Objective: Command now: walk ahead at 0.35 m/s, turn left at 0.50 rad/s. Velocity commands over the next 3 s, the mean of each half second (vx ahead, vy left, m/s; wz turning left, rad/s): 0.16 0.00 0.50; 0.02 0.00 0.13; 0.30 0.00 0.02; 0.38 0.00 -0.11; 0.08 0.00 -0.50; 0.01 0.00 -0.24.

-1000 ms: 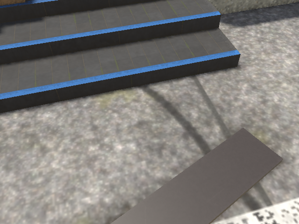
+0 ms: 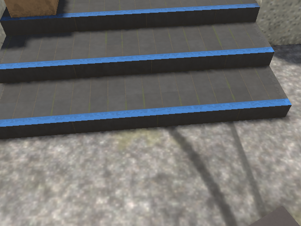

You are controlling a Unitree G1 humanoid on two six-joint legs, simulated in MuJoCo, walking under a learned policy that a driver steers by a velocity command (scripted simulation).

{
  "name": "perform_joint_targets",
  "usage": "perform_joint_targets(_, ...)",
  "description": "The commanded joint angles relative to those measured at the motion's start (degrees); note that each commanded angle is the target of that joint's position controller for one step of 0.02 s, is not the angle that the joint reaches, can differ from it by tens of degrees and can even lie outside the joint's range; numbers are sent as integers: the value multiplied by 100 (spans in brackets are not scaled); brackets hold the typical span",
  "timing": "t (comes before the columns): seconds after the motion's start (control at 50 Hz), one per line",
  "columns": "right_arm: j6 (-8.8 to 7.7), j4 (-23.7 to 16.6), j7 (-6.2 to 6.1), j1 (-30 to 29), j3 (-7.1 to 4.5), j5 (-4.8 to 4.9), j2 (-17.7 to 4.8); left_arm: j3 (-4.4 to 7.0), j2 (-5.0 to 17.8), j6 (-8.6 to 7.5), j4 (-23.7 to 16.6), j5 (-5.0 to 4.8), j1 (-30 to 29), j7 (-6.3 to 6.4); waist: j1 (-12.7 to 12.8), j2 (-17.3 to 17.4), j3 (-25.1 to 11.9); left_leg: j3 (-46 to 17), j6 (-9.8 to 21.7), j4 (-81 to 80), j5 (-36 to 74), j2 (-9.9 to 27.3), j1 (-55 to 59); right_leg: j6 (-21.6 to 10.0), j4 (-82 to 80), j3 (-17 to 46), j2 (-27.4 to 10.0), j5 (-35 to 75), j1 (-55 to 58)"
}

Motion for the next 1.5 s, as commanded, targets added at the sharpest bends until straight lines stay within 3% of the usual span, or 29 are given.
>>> perform_joint_targets(0.02, 103, -296, 73, 105, -12, -5, -145, 122, 734, -150, -525, 29, -713, 57, -468, -568, 254, 137, -78, -988, 400, 50, 782, -960, -925, 286, -1462, 1898, -768)
perform_joint_targets(0.06, 152, -332, 75, 105, -46, -44, -248, 172, 887, -131, -593, 53, -795, 76, -484, -599, 101, 373, -11, -1423, 501, 49, 1198, -909, -659, 38, -1529, 2339, -387)
perform_joint_targets(0.14, 254, -471, -39, 526, -177, -19, -578, 324, 1234, 80, -747, -68, -950, -21, -571, -739, -261, 645, 225, -2011, -689, -153, 1875, -780, 876, -148, -1836, 4392, 368)
perform_joint_targets(0.18, 216, -247, -139, 1402, -328, 24, -768, 355, 1194, 192, -882, -224, -1073, -146, -951, -162, -668, 675, 478, -2956, -600, -492, 3310, -673, 3179, -205, -1605, 4062, -272)
perform_joint_targets(0.2, 162, -101, -199, 1343, -368, 72, -867, 278, 771, 229, -1005, -143, -1130, -226, -807, 836, -115, -249, 806, -3748, -64, -167, 3442, -627, 5031, -45, -856, 500, -1491)
perform_joint_targets(0.22, 37, -380, -220, 748, -378, 118, -1523, 139, 310, 239, -1460, -156, -758, -207, 92, 1657, -18, -3151, 1589, -4400, 1157, 1038, 3382, -363, 6376, 498, 61, -777, -3118)
perform_joint_targets(0.24, -98, -524, -160, 772, -379, 188, -1487, 122, 494, 245, -1495, -46, -663, -138, 54, 978, -252, -3713, 2005, -5048, 1581, 1723, 3029, -232, 6435, 1180, -116, -637, -3072)
perform_joint_targets(0.28, -252, -548, -222, 660, -252, 125, -1046, 145, 734, 216, -1405, -179, -879, -39, 172, -44, 106, -2600, 1590, -4857, 2111, 1221, 2656, -131, 5774, 1368, -425, 217, -2845)
perform_joint_targets(0.32, -323, -556, -313, 665, -206, 119, -915, 129, 744, 298, -1452, -34, -1044, -33, 182, -5, -273, -1928, 1281, -4648, 3095, 765, 3006, -114, 5134, 1465, -528, 466, -2658)
perform_joint_targets(0.4, -385, -534, -326, 1182, -163, 117, -904, 41, 615, 482, -1471, -139, -1160, -67, 52, -136, -864, -1509, 1116, -4398, 4855, 687, 3870, -111, 4580, 1386, -351, 738, -2752)
perform_joint_targets(0.66, -218, -602, -386, 882, 124, 3, -669, -50, 694, 567, -1444, -190, -1192, 5, -78, 426, -390, -1445, 974, -4207, 4036, 697, 3550, -303, 2537, 1304, -155, 659, -1626)
perform_joint_targets(0.7, -201, -573, -405, 642, 173, 70, -641, -85, 595, 513, -1339, -198, -906, 39, 109, 345, -309, -1452, 782, -4002, 3682, 580, 3341, -388, 1416, 1226, -84, 1084, -962)
perform_joint_targets(0.72, -197, -559, -425, 552, 193, 127, -627, -112, 556, 451, -1258, -165, -687, 53, 254, 171, -289, -1444, 537, -3882, 3191, 456, 3076, -428, 514, 1337, -180, 2129, -356)
perform_joint_targets(0.74, -218, -571, -439, 739, 244, 132, -457, -75, 867, 367, -1212, -85, -579, 87, 89, -347, -420, -1317, 246, -3606, 2178, 101, 2848, -535, 275, 2065, -834, 3667, 157)
perform_joint_targets(0.76, -180, -443, -445, 1214, 221, 155, -411, -58, 1164, 336, -1277, -133, -794, 79, -299, -1010, -384, -947, 105, -3540, -97, -520, 2688, -1026, 593, 2603, -1550, 5820, 201)
perform_joint_targets(0.78, -82, -247, -480, 1307, 268, 130, -357, -106, 1009, 335, -1338, -222, -1024, 25, -188, -1305, -515, -721, -5, -3579, -983, -628, 3072, -1491, 519, 2835, -1841, 5743, -256)
perform_joint_targets(0.82, -41, -180, -448, 859, 278, 127, -438, -213, 750, 326, -1370, -150, -1341, -47, -196, -979, -464, -793, -32, -4155, -321, -515, 3568, -1152, 365, 2470, -1335, 4525, -550)
perform_joint_targets(0.9, -135, 109, -375, 623, 286, 137, -579, -164, 931, 314, -1100, -235, -1010, 21, 19, -433, -322, -1028, -59, -4589, 991, -134, 3584, -659, 197, 1970, -677, 2995, -248)
perform_joint_targets(1.0, -201, 535, -461, 587, 335, 159, -492, -176, 840, 306, -799, -209, -904, 8, 96, -153, -258, -1076, -98, -4880, 950, -65, 3375, -680, 207, 1899, -667, 3036, 87)
perform_joint_targets(1.06, -185, 696, -453, 633, 319, 104, -540, -78, 1041, 367, -616, -175, -801, -27, 154, -268, -189, -819, 59, -4552, -756, -379, 3038, -843, 52, 1985, -491, 424, -15)
perform_joint_targets(1.1, -185, 686, -395, 612, 315, 14, -517, -2, 1170, 426, -548, -145, -662, -71, 195, -518, 289, -632, 160, -4030, -1633, -563, 2368, -1145, -372, 2577, -813, -1290, -376)
perform_joint_targets(1.14, -255, 643, -329, 581, 342, -46, -391, 72, 1267, 411, -450, -141, -456, -95, 193, -752, 537, -228, 158, -3361, -1369, -533, 2089, -1545, -815, 3308, -1416, -1852, -503)
perform_joint_targets(1.2, -412, 684, -252, 793, 329, -12, -421, 106, 1240, 293, -503, -155, -701, -153, -38, -614, 438, -184, 225, -3361, -1061, -283, 2566, -1619, -901, 3245, -1525, -1182, -890)
perform_joint_targets(1.26, -512, 1119, -264, 1763, 297, 25, -369, 101, 1091, 236, -694, -195, -1329, -218, -492, -324, 370, -172, 334, -4439, -639, -429, 4106, -1226, 75, 2187, -701, -602, -1901)
perform_joint_targets(1.3, -606, 1282, -318, 2359, 84, 33, -1115, -36, 677, 132, -1066, -179, -1785, -271, -607, 1263, 711, -3003, 966, -5921, -2188, 1248, 4673, -762, 2283, 952, 261, 220, -3303)
perform_joint_targets(1.32, -642, 1261, -318, 2272, 107, -19, -948, 30, 1007, 98, -1086, -94, -1951, -253, -562, 679, 946, -3195, 1171, -6032, -1552, 1612, 4687, -766, 3077, 1252, 28, 75, -3771)
perform_joint_targets(1.36, -716, 1136, -330, 1966, 124, -36, -802, 30, 966, 47, -895, -116, -1538, -315, -211, 120, 581, -2509, 1037, -5965, -632, 1357, 4916, -747, 3607, 1470, -244, 637, -3795)
perform_joint_targets(1.42, -824, 1180, -346, 1915, 210, 23, -553, 23, 874, 87, -901, -60, -1643, -409, -95, 158, 299, -1592, 789, -5983, 489, 923, 4948, -543, 3667, 1361, -338, 1435, -3684)
perform_joint_targets(1.5, -833, 1274, -369, 2012, 261, 59, -501, -50, 677, 142, -1255, -58, -2378, -443, -170, 256, 570, -1000, 726, -5975, 1341, 606, 4355, -325, 2722, 1035, -272, 2090, -3429)
Next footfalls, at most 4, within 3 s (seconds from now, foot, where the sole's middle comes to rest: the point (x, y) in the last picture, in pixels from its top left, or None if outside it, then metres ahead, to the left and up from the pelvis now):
0.20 left None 0.19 0.10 -0.77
0.74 right None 0.29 -0.06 -0.77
1.72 right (149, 203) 0.61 0.03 -0.80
2.14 left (109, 170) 0.79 0.23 -0.80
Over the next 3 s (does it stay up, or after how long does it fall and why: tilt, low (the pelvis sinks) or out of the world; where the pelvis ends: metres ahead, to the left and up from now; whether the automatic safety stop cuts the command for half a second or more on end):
stays up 0.66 0.10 -0.02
